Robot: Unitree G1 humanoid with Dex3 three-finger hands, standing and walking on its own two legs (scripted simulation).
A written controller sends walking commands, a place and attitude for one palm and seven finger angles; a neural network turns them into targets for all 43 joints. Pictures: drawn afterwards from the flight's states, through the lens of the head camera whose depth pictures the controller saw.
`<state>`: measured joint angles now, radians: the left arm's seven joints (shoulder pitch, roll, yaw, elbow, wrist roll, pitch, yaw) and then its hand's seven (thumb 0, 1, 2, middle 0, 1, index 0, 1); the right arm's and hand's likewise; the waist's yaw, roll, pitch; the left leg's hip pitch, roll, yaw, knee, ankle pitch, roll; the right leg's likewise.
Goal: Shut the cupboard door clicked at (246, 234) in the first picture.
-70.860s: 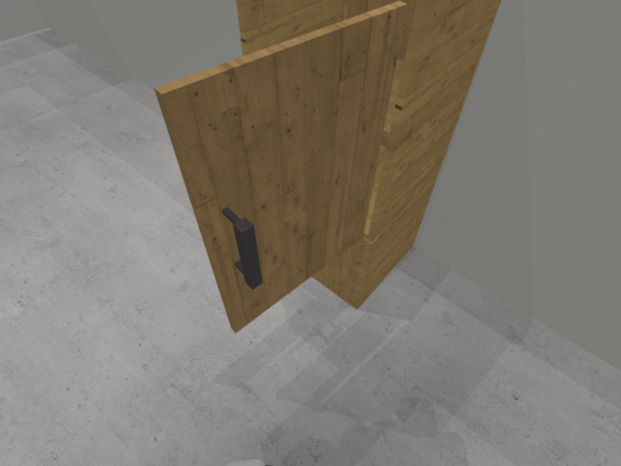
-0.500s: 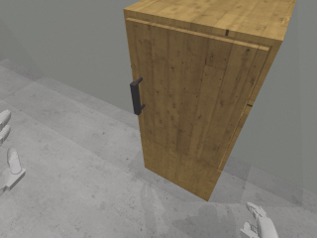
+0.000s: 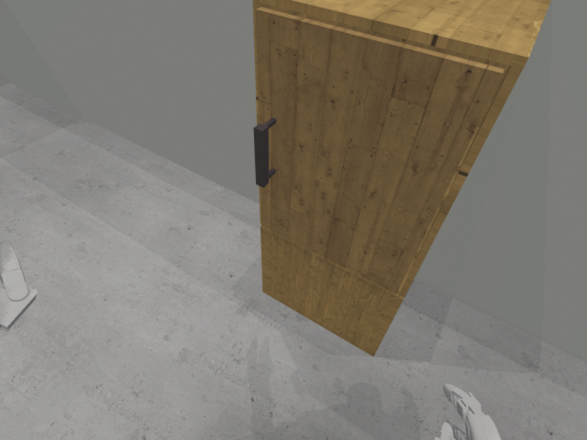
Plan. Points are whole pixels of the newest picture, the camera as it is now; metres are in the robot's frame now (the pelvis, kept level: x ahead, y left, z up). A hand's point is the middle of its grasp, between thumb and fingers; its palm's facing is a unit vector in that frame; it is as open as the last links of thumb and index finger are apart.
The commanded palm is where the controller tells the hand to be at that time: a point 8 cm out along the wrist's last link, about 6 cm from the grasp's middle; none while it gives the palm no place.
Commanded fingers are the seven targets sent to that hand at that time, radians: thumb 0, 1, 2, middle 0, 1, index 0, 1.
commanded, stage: step back with the hand held close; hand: left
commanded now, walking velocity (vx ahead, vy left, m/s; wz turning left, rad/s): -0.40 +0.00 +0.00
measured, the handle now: (266, 152) +0.72 +0.10 -0.02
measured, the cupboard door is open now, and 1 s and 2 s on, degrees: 0 0 0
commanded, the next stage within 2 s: stop stepping back and stand still in 0.52 s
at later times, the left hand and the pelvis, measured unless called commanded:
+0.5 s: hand out of the picture +0.16 +0.27 +0.19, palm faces +0.39 -0.85 -0.35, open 7.4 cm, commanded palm +0.08 +0.30 +0.20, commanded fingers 0.00 0.90 0.90 -0.20 -0.30 -0.20 -0.30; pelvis -0.07 +0.01 +0.02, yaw -3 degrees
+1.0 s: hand out of the picture +0.04 +0.27 +0.18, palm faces +0.39 -0.86 -0.33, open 7.4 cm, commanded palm -0.03 +0.31 +0.20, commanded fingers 0.00 0.90 0.90 -0.20 -0.30 -0.20 -0.30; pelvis -0.18 +0.02 +0.01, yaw -3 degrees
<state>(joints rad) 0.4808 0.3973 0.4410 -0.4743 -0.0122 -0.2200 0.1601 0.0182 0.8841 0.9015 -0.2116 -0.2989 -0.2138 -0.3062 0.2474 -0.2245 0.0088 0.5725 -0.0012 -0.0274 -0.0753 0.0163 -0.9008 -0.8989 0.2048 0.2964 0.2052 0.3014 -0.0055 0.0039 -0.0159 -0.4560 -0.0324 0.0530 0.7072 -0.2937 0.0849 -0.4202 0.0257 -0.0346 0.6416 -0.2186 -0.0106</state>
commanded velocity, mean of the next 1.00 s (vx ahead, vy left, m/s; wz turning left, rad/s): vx -0.16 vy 0.00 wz -0.01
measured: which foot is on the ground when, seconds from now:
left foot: down 0.00-0.64, up 0.66-0.78, down 0.80-1.00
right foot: down 0.00-0.18, up 0.20-0.56, down 0.58-1.00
